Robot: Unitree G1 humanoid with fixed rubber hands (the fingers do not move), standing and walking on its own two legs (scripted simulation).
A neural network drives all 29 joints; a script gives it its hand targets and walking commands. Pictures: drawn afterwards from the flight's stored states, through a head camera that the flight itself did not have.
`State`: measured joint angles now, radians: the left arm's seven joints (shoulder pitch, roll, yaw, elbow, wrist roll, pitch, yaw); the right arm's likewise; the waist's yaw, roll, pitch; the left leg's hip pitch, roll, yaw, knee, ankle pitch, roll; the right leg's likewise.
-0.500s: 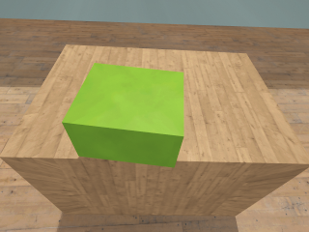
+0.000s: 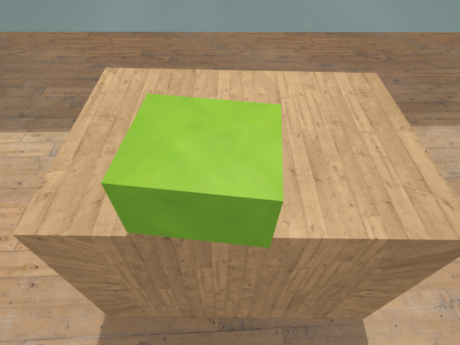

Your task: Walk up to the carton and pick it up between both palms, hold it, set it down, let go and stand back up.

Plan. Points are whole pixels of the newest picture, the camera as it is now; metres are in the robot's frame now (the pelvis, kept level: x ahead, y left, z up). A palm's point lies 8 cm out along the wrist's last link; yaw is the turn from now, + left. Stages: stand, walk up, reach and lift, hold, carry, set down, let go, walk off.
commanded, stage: walk up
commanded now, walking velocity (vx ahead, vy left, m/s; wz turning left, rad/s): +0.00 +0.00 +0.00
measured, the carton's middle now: (205, 167) +0.47 +0.07 +0.01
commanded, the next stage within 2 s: stand in 1.18 s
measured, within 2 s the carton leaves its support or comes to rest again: neither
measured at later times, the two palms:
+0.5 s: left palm out of the picture -0.02 +0.30 -0.15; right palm out of the picture -0.03 -0.17 -0.14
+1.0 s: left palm out of the picture -0.06 +0.27 -0.15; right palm out of the picture -0.04 -0.15 -0.14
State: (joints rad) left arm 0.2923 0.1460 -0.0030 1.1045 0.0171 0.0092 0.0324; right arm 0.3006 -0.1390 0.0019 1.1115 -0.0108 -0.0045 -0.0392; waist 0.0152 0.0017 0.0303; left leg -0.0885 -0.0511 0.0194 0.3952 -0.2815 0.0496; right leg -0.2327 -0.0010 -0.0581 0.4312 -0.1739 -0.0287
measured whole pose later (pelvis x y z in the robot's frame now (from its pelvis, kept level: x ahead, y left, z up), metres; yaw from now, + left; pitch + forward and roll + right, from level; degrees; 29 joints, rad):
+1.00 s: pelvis -0.03 +0.07 +0.00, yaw +0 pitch -2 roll +0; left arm 0.31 0.12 0.00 1.15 0.01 -0.01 0.04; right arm 0.30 -0.14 0.00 1.12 -0.01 -0.02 -0.04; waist 0.00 0.00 0.05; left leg -0.11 -0.03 0.02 0.39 -0.24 0.03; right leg -0.13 -0.02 -0.02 0.40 -0.24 0.01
